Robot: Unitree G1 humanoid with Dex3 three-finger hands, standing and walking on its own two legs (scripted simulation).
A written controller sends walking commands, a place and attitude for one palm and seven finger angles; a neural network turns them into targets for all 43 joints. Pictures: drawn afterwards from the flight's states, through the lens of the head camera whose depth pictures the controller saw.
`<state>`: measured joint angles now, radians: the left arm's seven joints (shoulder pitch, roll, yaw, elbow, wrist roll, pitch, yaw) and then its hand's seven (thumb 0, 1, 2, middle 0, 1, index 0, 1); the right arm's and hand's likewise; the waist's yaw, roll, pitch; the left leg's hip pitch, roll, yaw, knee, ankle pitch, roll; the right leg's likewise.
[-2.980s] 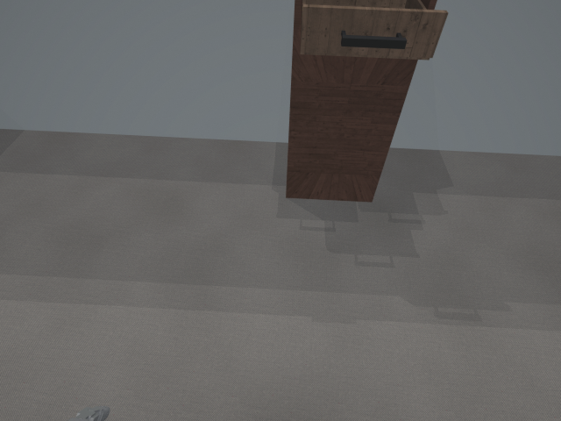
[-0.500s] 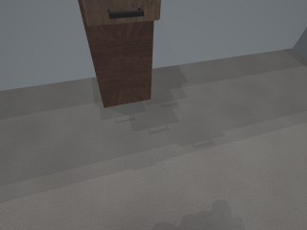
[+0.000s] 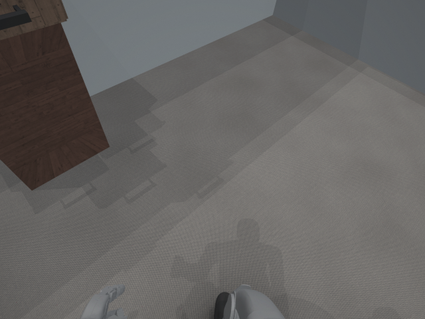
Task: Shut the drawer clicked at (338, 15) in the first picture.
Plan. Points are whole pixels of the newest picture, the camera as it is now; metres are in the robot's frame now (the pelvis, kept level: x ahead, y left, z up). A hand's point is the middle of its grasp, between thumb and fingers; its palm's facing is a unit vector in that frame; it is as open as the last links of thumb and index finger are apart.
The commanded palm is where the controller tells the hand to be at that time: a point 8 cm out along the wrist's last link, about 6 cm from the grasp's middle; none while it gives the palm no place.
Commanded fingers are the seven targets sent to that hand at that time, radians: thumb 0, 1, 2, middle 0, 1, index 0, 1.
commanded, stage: walk to a spot facing it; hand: left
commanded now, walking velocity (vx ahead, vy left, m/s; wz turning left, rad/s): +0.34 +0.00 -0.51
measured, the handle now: out of the picture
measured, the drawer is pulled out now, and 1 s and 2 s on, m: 0.18 0.18 0.18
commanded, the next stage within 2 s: turn to face it in 0.90 s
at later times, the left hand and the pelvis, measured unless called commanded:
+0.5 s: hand (110, 264) +0.25 +0.22 -0.17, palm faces -0.09 -0.98 -0.20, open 7.3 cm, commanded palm none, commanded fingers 0.00 0.90 0.90 -0.20 -0.30 -0.20 -0.30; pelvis +0.22 +0.03 +0.01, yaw -12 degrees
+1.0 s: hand (184, 150) +0.58 +0.08 -0.16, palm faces -0.51 -0.83 -0.23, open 7.4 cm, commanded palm none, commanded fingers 0.00 0.90 0.90 -0.20 -0.30 -0.20 -0.30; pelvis +0.36 -0.03 -0.01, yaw -31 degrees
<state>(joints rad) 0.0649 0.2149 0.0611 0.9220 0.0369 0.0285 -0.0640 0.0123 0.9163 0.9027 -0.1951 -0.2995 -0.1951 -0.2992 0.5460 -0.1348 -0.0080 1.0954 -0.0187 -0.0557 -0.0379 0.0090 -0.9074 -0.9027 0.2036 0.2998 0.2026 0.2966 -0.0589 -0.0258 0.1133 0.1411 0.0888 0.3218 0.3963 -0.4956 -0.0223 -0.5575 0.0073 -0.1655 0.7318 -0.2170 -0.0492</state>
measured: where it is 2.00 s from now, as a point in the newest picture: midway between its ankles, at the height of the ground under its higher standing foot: (214, 264)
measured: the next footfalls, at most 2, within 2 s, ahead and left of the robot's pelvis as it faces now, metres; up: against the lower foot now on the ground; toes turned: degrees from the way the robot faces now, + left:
right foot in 0.04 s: +0.17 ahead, -0.08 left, +0.00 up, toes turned -9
left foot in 0.50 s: +0.35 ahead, +0.12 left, +0.00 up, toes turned -6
